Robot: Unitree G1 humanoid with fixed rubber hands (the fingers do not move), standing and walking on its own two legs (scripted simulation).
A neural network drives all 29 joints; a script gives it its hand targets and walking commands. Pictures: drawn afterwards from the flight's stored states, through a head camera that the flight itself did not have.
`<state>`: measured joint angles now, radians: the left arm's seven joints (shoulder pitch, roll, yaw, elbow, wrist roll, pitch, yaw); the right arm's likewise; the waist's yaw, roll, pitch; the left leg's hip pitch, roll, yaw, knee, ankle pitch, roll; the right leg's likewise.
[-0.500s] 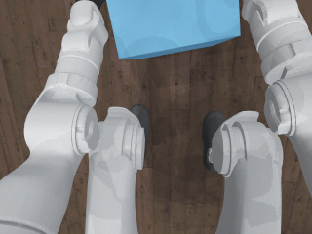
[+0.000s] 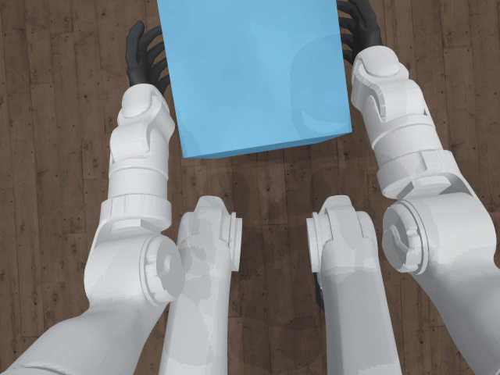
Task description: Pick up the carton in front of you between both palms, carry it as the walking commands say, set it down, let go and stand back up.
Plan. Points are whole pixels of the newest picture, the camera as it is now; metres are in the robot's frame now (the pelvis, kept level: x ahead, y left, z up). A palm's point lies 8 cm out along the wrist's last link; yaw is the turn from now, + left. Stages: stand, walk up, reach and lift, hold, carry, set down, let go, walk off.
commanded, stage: reach and lift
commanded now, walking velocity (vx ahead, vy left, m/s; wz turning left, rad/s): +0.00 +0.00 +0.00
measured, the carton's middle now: (257, 87) +0.51 +0.02 -0.17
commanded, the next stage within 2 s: none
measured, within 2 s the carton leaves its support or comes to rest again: neither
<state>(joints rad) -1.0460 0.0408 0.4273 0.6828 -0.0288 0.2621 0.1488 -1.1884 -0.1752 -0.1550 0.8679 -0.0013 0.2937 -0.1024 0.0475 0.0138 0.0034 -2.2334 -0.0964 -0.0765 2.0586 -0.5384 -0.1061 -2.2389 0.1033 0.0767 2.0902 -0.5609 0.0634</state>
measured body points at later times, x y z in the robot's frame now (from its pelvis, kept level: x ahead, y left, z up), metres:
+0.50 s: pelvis +0.02 +0.01 +0.13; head +0.25 -0.01 +0.51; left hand +0.48 +0.17 +0.06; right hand +0.50 -0.13 +0.05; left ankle +0.12 +0.14 -0.37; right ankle +0.11 -0.13 -0.37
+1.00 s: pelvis +0.06 +0.00 +0.27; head +0.18 +0.00 +0.70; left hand +0.44 +0.16 +0.23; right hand +0.45 -0.14 +0.22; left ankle +0.12 +0.14 -0.37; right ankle +0.11 -0.13 -0.37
